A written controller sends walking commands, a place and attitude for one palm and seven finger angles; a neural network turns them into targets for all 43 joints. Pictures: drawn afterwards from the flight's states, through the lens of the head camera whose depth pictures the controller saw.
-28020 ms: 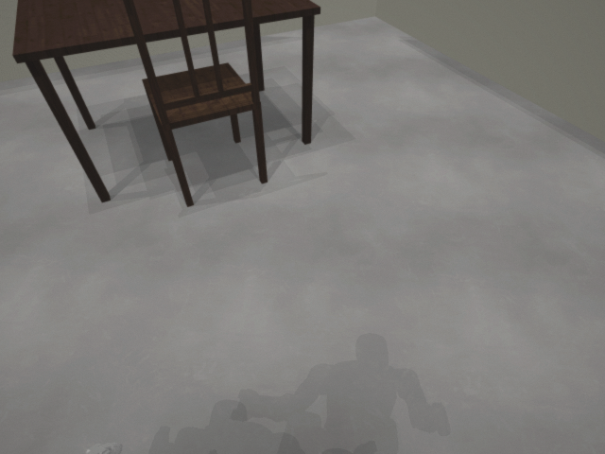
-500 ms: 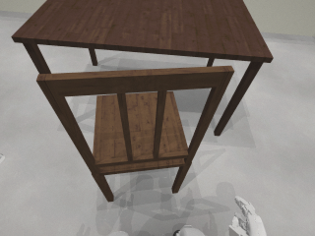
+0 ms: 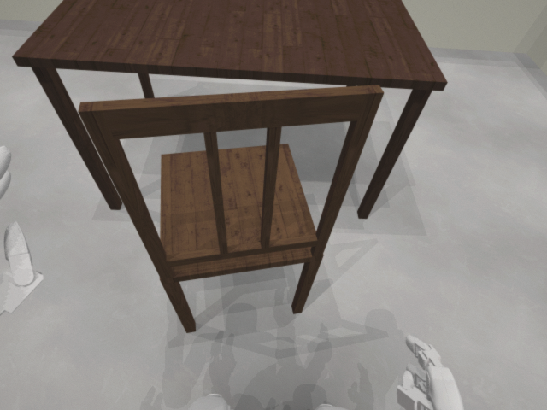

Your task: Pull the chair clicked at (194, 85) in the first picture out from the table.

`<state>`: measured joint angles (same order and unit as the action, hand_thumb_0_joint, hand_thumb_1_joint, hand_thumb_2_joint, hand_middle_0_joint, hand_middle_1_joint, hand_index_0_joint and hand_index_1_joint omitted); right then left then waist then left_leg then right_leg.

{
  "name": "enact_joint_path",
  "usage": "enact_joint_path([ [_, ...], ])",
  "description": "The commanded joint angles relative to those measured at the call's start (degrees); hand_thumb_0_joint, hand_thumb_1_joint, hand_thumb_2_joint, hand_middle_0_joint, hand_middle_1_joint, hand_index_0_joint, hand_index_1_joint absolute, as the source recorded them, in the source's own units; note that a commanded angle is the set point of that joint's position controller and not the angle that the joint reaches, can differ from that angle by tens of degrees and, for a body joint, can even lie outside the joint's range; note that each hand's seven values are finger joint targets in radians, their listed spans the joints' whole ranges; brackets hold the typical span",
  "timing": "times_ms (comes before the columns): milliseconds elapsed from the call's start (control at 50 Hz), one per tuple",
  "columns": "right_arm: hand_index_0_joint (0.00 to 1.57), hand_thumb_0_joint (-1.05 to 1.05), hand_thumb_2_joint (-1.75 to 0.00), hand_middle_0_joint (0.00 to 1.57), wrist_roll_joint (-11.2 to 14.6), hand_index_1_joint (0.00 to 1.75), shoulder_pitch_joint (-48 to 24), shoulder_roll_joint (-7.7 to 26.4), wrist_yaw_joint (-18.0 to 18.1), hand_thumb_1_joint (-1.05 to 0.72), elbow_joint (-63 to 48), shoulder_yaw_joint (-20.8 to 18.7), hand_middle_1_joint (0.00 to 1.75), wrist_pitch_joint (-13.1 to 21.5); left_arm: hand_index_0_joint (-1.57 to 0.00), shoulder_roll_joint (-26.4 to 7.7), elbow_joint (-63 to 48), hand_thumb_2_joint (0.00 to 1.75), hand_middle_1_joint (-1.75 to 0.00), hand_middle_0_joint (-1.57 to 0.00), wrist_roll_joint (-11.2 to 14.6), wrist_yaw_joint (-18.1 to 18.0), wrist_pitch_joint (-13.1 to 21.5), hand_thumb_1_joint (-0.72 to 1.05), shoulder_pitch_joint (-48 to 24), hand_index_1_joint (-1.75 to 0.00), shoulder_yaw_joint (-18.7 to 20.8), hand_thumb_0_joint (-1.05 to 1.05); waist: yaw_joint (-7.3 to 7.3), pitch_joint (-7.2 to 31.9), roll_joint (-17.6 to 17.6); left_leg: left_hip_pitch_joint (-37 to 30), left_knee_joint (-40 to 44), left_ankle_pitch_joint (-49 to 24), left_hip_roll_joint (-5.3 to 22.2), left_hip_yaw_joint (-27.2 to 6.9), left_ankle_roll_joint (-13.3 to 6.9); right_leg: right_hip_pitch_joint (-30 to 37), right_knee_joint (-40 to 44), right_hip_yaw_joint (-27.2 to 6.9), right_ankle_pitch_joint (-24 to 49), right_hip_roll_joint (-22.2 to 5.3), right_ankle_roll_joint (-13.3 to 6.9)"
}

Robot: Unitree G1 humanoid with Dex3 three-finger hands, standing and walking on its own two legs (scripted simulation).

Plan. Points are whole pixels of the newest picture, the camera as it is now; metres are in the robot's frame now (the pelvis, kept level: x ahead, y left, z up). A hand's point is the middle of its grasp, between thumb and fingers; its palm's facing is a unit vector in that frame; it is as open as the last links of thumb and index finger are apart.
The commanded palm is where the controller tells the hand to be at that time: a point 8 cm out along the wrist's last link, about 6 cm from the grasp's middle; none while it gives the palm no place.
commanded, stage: stop stepping back and stand still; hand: left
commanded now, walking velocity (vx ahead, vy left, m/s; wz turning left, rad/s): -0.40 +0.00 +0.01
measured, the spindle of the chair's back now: (218, 203) +0.47 +0.12 -0.04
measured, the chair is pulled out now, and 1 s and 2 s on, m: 0.27 0.27 0.27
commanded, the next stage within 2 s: let the arm hang, fingers relaxed in 0.78 s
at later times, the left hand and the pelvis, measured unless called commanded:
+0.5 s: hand out of the picture +0.15 +0.26 +0.18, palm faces +0.39 -0.82 -0.42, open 7.4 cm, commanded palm +0.09 +0.30 +0.19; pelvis -0.06 +0.01 +0.01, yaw -2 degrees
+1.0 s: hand (80, 367) +0.17 +0.25 +0.01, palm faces +0.18 -0.90 -0.41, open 7.4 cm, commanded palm none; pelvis -0.05 +0.00 +0.01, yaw -1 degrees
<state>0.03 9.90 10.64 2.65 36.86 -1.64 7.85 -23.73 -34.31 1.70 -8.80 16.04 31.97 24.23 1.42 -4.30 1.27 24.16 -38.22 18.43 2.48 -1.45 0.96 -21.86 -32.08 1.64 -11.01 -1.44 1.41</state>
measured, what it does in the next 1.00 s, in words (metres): steps on the spot: right foot, then left foot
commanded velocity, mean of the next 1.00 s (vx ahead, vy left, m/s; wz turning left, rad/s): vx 0.05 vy -0.01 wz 0.00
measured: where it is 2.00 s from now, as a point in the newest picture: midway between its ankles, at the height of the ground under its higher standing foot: outside the picture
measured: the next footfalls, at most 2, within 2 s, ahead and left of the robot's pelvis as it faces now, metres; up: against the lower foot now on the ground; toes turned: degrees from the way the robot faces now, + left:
right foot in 0.20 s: -0.02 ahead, -0.13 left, +0.00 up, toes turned -3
left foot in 0.40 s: +0.05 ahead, +0.11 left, +0.00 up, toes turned -3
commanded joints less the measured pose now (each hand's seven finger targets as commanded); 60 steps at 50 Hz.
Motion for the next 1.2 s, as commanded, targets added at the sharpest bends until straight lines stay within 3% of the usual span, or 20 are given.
enact_joint_path([
  [0, 0.20, 0.00, -0.90, 0.20, 0.19, 0.30, -3.39, 7.44, 1.87, -0.90, -10.16, -2.10, 0.30, 2.19, -0.20, -12.65, -10.33, 0.90, -0.30, -0.20, 0.96, -2.20, 3.50, 0.90, 5.70, -0.30, 12.40, 0.00, -0.85, 9.74, -8.14, -3.09, 19.70, 2.01, 8.45, -10.17, -3.86, 1.98, 1.37, -2.87, -7.91, -3.36, -2.77],
  [20, 0.20, 0.00, -0.90, 0.20, 0.31, 0.30, -3.94, 8.27, 2.14, -0.90, -11.22, -2.10, 0.30, 2.85, -0.20, -12.53, -10.99, 0.90, -0.30, -0.20, 0.93, -1.97, 3.80, 0.90, 5.13, -0.30, 12.71, 0.00, -0.38, 8.97, -18.71, 7.25, 27.22, 11.20, 14.79, -14.19, -6.32, 8.77, -9.98, 0.58, -13.01, 0.97, -1.00],
  [40, 0.20, 0.00, -0.90, 0.20, 0.08, 0.30, -3.08, 7.99, 2.34, -0.90, -11.23, -2.09, 0.30, 3.45, -0.20, -11.62, -10.59, 0.90, -0.30, -0.20, 0.95, -1.77, 3.80, 0.90, 3.26, -0.30, 12.02, 0.00, 0.00, 7.95, -20.22, 14.12, 30.31, 15.94, 17.16, -16.24, -8.37, 12.44, -18.90, -0.87, -15.49, 2.23, -0.90],
  [100, 0.20, 0.00, -0.90, 0.20, 0.90, 0.30, 0.29, 7.89, 1.64, -0.90, -9.68, -3.09, 0.30, 4.49, -0.20, -9.81, -9.63, 0.90, -0.30, -0.20, 1.90, -1.46, 2.74, 0.90, 5.04, -0.30, 9.53, 0.00, -0.87, 10.46, -12.69, -4.05, 19.50, -5.29, 13.65, -9.79, -7.52, 4.84, -8.11, -0.79, -15.77, 0.03, -0.42],
  [180, 0.20, 0.00, -0.90, 0.20, 0.95, 0.30, 0.33, 7.77, 1.23, -0.90, -9.02, -1.32, 0.30, 5.40, -0.20, -10.72, -9.72, 0.90, -0.30, -0.20, 1.25, -1.62, 1.22, 0.90, 1.99, -0.30, 7.79, 0.00, 0.11, 8.12, -9.51, -2.73, 16.44, 13.40, 6.47, -4.84, -2.87, 13.81, 12.48, -0.12, -7.31, -1.01, -1.53],
  [220, 0.20, 0.00, -0.90, 0.20, 0.66, 0.30, 0.45, 7.95, 1.60, -0.90, -7.87, -1.79, 0.30, 5.41, -0.20, -11.30, -8.54, 0.90, -0.30, -0.20, 0.61, -1.87, 0.33, 0.90, -2.59, -0.30, 7.39, 0.00, 0.47, 7.77, -2.40, -5.58, 9.74, 16.18, 1.76, -0.12, -0.75, 6.48, 15.44, -5.62, -20.01, -4.11, -3.94],
  [280, 0.20, 0.00, -0.90, 0.20, 0.20, 0.30, 0.42, 7.34, 2.06, -0.90, -6.86, -1.39, 0.30, 4.22, -0.20, -12.00, -6.95, 0.90, -0.30, -0.20, 0.91, -2.57, -1.29, 0.90, -1.18, -0.30, 6.86, 0.00, 0.67, 7.15, 2.51, -14.48, -6.60, 5.71, -2.14, 1.86, -0.67, -7.07, 20.79, -12.66, -24.92, -11.10, -8.33],
  [340, 0.20, 0.00, -0.90, 0.20, 0.37, 0.30, -0.97, 7.73, 2.18, -0.90, -6.80, -1.05, 0.30, 3.48, -0.20, -12.15, -6.35, 0.90, -0.30, -0.20, 0.64, -2.57, -0.91, 0.90, -6.80, -0.30, 6.96, 0.00, 1.12, 3.00, 6.01, -11.99, -2.66, 5.49, -1.37, -0.68, -1.80, -7.55, 19.02, -9.26, -22.82, -11.56, -7.74],
  [400, 0.20, 0.00, -0.90, 0.20, 0.86, 0.30, -1.15, 8.78, 2.69, -0.90, -8.73, -1.36, 0.30, 4.36, -0.20, -11.08, -4.67, 0.90, -0.30, -0.20, 0.46, -1.84, -0.18, 0.90, -4.42, -0.30, 7.38, 0.00, -0.01, -0.05, -7.07, -4.38, 22.88, 10.37, 4.27, -11.90, -4.07, 2.75, 6.61, -3.66, -15.23, -1.41, -2.78],
  [440, 0.20, 0.00, -0.90, 0.20, 1.23, 0.30, -2.41, 7.77, 2.51, -0.90, -9.44, -1.09, 0.30, 4.85, -0.20, -11.43, -5.62, 0.90, -0.30, -0.20, -0.29, -1.21, -0.13, 0.90, -2.47, -0.30, 8.24, 0.00, -0.67, 2.28, -21.85, 7.51, 35.79, 31.90, 9.87, -18.77, -5.27, 13.56, -7.18, -0.02, -14.16, 2.34, -0.79],
  [460, 0.20, 0.00, -0.90, 0.20, 1.46, 0.30, -2.03, 6.83, 2.47, -0.90, -9.67, -1.25, 0.30, 4.90, -0.20, -11.59, -4.83, 0.90, -0.30, -0.20, -0.41, -0.73, -0.11, 0.90, -1.83, -0.30, 8.24, 0.00, -0.96, 1.48, -21.61, 9.59, 35.57, 30.35, 9.40, -17.42, -5.74, 15.22, -7.31, 0.20, -11.77, 2.08, -0.76],
  [520, 0.20, 0.00, -0.90, 0.20, 1.00, 0.30, -1.09, 6.97, 1.60, -0.90, -8.83, -0.95, 0.30, 5.41, -0.20, -10.26, -4.30, 0.90, -0.30, -0.20, -0.19, -0.49, 0.07, 0.90, 1.79, -0.30, 6.50, 0.00, -1.18, 2.95, -7.75, 3.05, 25.06, 14.78, 5.65, -11.02, -4.71, 17.94, 9.72, -0.40, -7.17, 0.51, -1.55],
  [580, 0.20, 0.00, -0.90, 0.20, 0.65, 0.30, -0.47, 7.31, 1.39, -0.90, -7.14, -1.28, 0.30, 5.83, -0.20, -10.70, -4.23, 0.90, -0.30, -0.20, 0.23, -0.60, 0.53, 0.90, -0.06, -0.30, 6.69, 0.00, -0.12, 6.33, -3.81, -5.01, 19.21, 8.07, 2.21, -5.69, -2.86, 14.54, 15.58, -4.35, -6.77, -2.08, -2.70],
  [620, 0.20, 0.00, -0.90, 0.20, 0.67, 0.30, -0.77, 7.85, 1.63, -0.90, -7.25, -1.91, 0.30, 5.44, -0.20, -10.19, -3.47, 0.90, -0.30, -0.20, 0.22, -0.68, 0.02, 0.90, -0.57, -0.30, 6.44, 0.00, -0.19, 4.46, -2.94, -6.34, 17.79, 10.57, 1.60, -5.22, -2.74, 8.61, 17.83, -6.83, -15.29, -2.25, -3.24],
  [840, 0.20, 0.00, -0.90, 0.20, 0.80, 0.30, -3.28, 7.13, 2.25, -0.90, -7.62, -1.13, 0.30, 5.05, -0.20, -9.75, -4.20, 0.90, -0.30, -0.20, 0.31, -1.24, -0.76, 0.90, -3.61, -0.30, 5.58, 0.00, -0.49, 4.74, -5.49, -9.23, 20.81, 3.98, 3.09, -6.51, -3.32, 11.55, 16.14, -6.28, -5.77, -1.93, -2.41],
  [860, 0.20, 0.00, -0.90, 0.20, 1.30, 0.30, -2.03, 12.68, -2.43, -0.90, 5.57, -3.15, 0.30, 7.25, -0.20, 3.97, 40.96, 0.90, -0.30, -0.20, -4.79, 6.43, -7.62, 0.90, -6.59, -0.30, -19.84, 0.00, 2.86, 1.49, -2.91, -6.63, 13.04, -14.72, 3.99, -7.17, -3.09, 4.16, 7.07, -0.39, 3.64, -2.51, -2.93],
  [900, 0.20, 0.00, -0.90, 0.20, 0.06, 0.30, 3.31, 7.98, -2.86, -0.90, 4.93, -1.64, 0.30, -1.81, -0.20, 8.23, 44.36, 0.90, -0.30, -0.20, -4.02, 7.97, -15.48, 0.90, -5.69, -0.30, -17.89, 0.00, -0.76, 9.08, 0.07, -7.05, 12.14, -24.46, 4.62, -7.28, -4.17, 8.95, 5.25, -1.48, 5.84, -3.04, -2.35],
  [980, 0.20, 0.00, -0.90, 0.20, -1.12, 0.30, 2.77, 8.35, -2.79, -0.90, 4.69, -0.78, 0.30, -5.23, -0.20, 5.78, 56.72, 0.90, -0.30, -0.20, -3.80, 7.62, -15.90, 0.90, -12.19, -0.30, -19.89, 0.00, -1.18, 7.72, 7.64, -5.85, 10.44, -18.10, 1.56, -7.27, -3.87, 10.91, 6.61, -4.60, 5.45, -5.07, -4.92],
  [1100, 0.20, 0.00, -0.90, 0.20, -1.03, 0.30, 2.22, 8.11, -2.36, -0.90, 11.26, 0.33, 0.30, -6.55, -0.20, 4.10, 76.16, 0.90, -0.30, -0.20, -2.80, 7.45, -16.19, 0.90, -13.03, -0.30, -22.47, 0.00, -1.89, 6.73, -7.91, -8.88, 14.84, -16.67, 1.51, -7.68, -3.43, 12.99, 8.16, -4.16, 2.77, -3.55, -3.77],
  [1180, 0.20, 0.00, -0.90, 0.20, -1.02, 0.30, 5.49, 5.96, -1.60, -0.90, 14.86, 0.22, 0.30, -6.93, -0.20, 6.44, 82.48, 0.90, -0.30, -0.20, -2.66, 7.17, -16.03, 0.90, -11.27, -0.30, -22.12, 0.00, -1.75, 7.05, -10.78, -10.48, 15.43, -14.28, 1.75, -7.85, -3.72, 13.95, 10.03, -3.10, 2.89, -3.35, -4.26],
])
